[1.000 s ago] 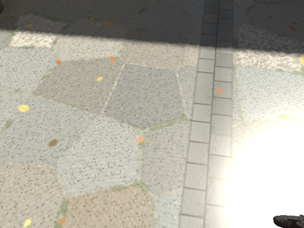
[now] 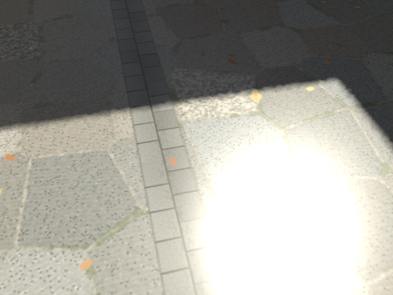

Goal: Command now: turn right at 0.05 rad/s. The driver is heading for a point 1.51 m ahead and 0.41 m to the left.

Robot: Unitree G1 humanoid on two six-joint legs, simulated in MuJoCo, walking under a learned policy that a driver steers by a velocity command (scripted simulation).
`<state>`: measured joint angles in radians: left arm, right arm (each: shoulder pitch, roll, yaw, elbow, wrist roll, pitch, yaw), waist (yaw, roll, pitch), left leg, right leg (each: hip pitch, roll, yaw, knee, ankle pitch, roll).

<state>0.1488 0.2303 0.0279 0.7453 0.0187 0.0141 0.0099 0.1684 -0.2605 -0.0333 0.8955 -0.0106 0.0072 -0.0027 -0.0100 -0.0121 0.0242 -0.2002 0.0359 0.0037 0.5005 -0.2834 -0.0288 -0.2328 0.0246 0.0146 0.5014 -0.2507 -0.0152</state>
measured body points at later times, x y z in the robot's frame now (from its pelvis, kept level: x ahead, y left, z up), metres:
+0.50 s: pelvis +0.01 +0.01 +0.00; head +0.01 +0.01 +0.45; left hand +0.07 +0.28 -0.14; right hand +0.07 -0.25 -0.14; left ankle -0.01 +0.14 -0.73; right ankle +0.01 -0.11 -0.73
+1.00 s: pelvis +0.19 +0.01 -0.01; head +0.23 +0.01 +0.44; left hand +0.08 +0.25 -0.14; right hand +0.44 -0.20 -0.10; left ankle +0.37 +0.14 -0.71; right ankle +0.02 -0.11 -0.74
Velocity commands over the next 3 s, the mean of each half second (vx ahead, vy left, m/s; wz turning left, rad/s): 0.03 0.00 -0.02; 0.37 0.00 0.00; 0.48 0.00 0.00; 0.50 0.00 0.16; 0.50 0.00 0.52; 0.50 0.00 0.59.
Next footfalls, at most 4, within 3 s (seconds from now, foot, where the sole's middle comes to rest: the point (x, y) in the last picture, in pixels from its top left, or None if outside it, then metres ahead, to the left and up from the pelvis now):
1.06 left None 0.42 0.13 -0.77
1.60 right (226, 236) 0.73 -0.10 -0.77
2.16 left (160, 176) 1.02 0.16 -0.77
2.64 right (180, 120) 1.35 0.09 -0.77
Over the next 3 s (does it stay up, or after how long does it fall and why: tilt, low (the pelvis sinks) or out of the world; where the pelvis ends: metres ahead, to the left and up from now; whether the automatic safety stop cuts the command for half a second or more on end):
stays up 1.31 0.20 0.01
